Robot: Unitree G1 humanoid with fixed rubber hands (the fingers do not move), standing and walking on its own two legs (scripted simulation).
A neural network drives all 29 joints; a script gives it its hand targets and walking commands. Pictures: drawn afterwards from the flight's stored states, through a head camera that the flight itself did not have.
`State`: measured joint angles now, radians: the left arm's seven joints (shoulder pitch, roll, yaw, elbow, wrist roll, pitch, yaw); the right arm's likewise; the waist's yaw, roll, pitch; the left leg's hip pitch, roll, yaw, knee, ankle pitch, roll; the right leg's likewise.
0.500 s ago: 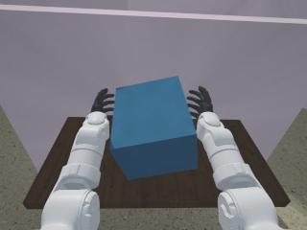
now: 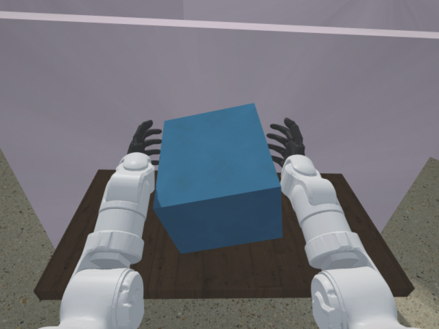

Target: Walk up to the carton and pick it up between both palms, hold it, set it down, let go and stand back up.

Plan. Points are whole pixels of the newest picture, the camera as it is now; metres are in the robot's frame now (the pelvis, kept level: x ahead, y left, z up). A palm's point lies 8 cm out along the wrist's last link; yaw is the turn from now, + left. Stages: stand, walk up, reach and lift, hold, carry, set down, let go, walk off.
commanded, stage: hold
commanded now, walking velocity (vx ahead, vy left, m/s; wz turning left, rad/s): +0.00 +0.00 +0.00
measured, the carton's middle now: (219, 175) +0.40 -0.01 +0.14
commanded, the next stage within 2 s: none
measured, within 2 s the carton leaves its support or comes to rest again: neither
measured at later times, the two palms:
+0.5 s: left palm (134, 156) +0.37 +0.15 +0.20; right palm (293, 157) +0.36 -0.14 +0.20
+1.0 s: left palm (133, 157) +0.37 +0.15 +0.20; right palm (291, 156) +0.37 -0.13 +0.20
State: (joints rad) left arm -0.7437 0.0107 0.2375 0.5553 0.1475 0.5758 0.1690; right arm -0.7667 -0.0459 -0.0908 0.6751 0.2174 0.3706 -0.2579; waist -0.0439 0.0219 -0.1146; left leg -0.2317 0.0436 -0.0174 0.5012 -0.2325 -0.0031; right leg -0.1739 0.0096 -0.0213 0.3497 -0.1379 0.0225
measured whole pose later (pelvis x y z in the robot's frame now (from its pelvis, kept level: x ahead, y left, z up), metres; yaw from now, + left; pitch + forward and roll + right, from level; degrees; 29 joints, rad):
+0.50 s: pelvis -0.01 +0.00 +0.00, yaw +0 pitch -3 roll -2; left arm -0.76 -0.01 0.29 0.50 0.21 0.64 0.13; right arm -0.77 -0.04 -0.08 0.62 0.22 0.42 -0.28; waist -0.04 0.02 -0.11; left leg -0.22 0.04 -0.02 0.50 -0.22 0.00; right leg -0.17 0.01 -0.02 0.35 -0.13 0.02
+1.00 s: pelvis -0.01 +0.00 +0.00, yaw +0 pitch -3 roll -2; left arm -0.75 -0.01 0.29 0.46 0.22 0.66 0.12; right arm -0.77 -0.03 -0.08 0.60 0.22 0.43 -0.28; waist -0.04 0.02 -0.09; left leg -0.22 0.04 -0.02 0.50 -0.22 0.00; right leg -0.16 0.01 -0.02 0.34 -0.13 0.02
